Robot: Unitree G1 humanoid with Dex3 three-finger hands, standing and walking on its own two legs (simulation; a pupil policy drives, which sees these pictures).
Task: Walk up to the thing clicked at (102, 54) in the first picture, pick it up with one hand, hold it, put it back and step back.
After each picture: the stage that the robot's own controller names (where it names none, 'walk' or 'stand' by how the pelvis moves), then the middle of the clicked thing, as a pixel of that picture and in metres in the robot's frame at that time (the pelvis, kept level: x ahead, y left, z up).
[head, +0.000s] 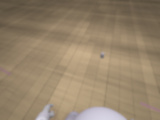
stand; (102, 55) +1.25 -0.22 -0.72
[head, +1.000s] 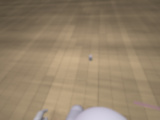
walk; (90, 58) +1.14 +0.11 -0.70
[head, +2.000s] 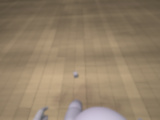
walk; (75, 74) +0.66 +0.29 -0.71
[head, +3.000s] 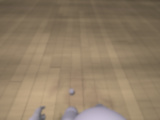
walk; (71, 92) +0.40 +0.20 -0.71
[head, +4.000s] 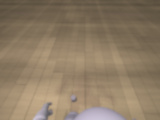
stand; (73, 98) +0.35 +0.20 -0.71
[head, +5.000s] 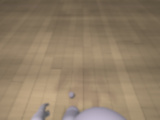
stand; (71, 95) +0.32 +0.22 -0.71
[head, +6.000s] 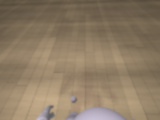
stand; (73, 99) +0.32 +0.23 -0.72
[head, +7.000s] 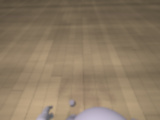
stand; (72, 103) +0.29 +0.23 -0.72
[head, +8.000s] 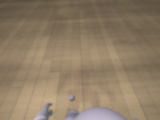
stand; (71, 97) +0.31 +0.24 -0.72
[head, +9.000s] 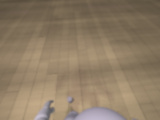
stand; (70, 99) +0.28 +0.25 -0.72
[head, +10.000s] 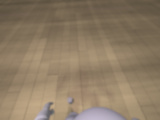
stand; (70, 100) +0.28 +0.25 -0.72
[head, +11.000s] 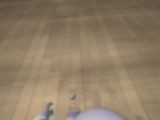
stand; (71, 96) +0.31 +0.25 -0.71
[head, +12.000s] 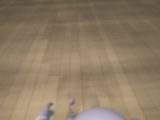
stand; (71, 101) +0.28 +0.24 -0.72
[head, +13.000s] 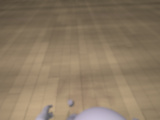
stand; (70, 103) +0.30 +0.24 -0.72
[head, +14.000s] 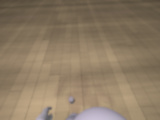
stand; (71, 100) +0.32 +0.24 -0.73
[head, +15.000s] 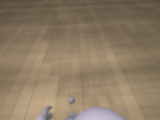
stand; (71, 100) +0.32 +0.24 -0.73
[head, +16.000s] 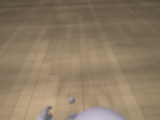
stand; (71, 100) +0.32 +0.24 -0.73
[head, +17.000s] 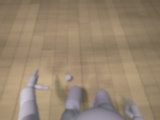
go down; (68, 78) +0.37 +0.23 -0.55
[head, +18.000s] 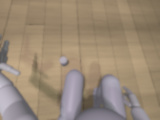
go down; (63, 61) +0.41 +0.26 -0.32
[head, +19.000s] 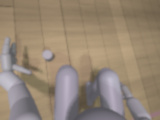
close in; (48, 56) +0.39 +0.29 -0.26
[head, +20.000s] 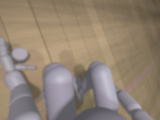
close; (20, 56) +0.39 +0.31 -0.22
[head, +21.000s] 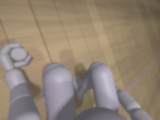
lift; (19, 56) +0.38 +0.32 -0.22
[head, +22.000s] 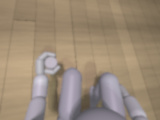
lift; (51, 64) +0.31 +0.28 -0.08
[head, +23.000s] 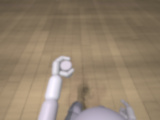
lift; (66, 69) +0.33 +0.18 +0.05
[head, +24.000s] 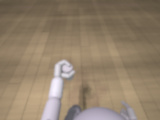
hold; (68, 72) +0.33 +0.17 +0.01
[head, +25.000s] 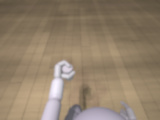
hold; (68, 72) +0.33 +0.17 +0.01
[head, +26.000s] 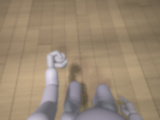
crouch; (61, 61) +0.40 +0.22 -0.07
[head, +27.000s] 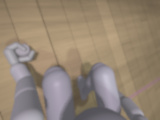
lower; (25, 53) +0.40 +0.31 -0.22
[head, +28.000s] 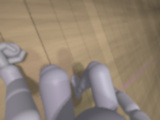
lower; (14, 53) +0.39 +0.33 -0.23
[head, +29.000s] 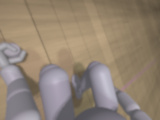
lower; (14, 53) +0.40 +0.33 -0.22
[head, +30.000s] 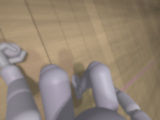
lower; (14, 53) +0.39 +0.33 -0.22
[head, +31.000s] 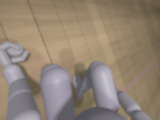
loosen; (17, 53) +0.39 +0.32 -0.22
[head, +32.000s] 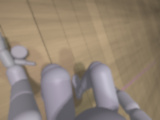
withdraw; (19, 54) +0.38 +0.31 -0.23
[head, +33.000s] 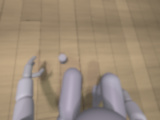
walk; (62, 59) +0.42 +0.26 -0.31
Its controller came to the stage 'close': yes
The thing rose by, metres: 0.72
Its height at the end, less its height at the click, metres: +0.00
